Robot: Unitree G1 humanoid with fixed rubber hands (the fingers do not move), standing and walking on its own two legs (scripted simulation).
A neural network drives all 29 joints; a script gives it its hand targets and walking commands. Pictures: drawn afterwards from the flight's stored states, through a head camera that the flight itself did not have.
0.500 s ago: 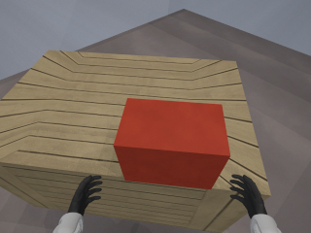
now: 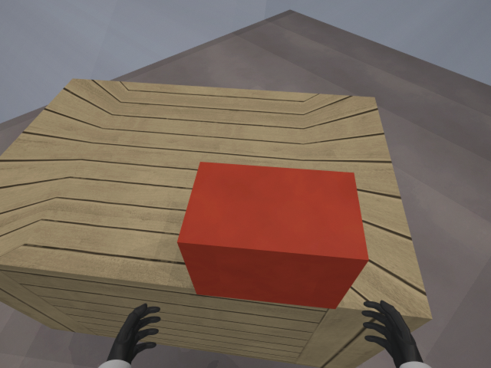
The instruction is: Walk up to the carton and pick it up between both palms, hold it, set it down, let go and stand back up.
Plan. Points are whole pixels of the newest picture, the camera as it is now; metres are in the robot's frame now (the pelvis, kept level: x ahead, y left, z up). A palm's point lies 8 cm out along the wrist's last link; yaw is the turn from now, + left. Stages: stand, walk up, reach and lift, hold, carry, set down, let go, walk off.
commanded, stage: set down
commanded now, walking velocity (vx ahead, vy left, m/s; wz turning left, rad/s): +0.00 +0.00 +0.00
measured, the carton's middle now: (269, 237) +0.35 -0.01 -0.03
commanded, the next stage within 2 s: let go in 0.66 s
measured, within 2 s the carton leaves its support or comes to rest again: neither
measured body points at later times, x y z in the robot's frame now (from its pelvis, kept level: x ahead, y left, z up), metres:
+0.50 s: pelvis +0.00 +0.00 +0.00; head +0.02 +0.00 +0.45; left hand +0.17 +0.22 -0.09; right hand +0.16 -0.23 -0.09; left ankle +0.02 +0.12 -0.74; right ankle -0.03 -0.10 -0.74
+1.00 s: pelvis -0.01 +0.00 +0.00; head +0.00 +0.00 +0.45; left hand +0.17 +0.22 -0.09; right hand +0.15 -0.23 -0.09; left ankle +0.02 +0.12 -0.74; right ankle -0.03 -0.10 -0.74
